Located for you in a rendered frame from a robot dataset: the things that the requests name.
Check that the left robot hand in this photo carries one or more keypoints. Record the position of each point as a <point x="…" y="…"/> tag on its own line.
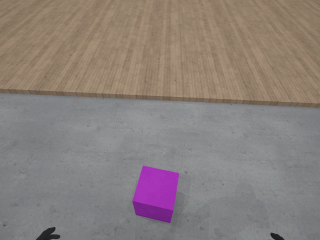
<point x="47" y="234"/>

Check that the carton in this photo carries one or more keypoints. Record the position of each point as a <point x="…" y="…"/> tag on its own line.
<point x="155" y="194"/>

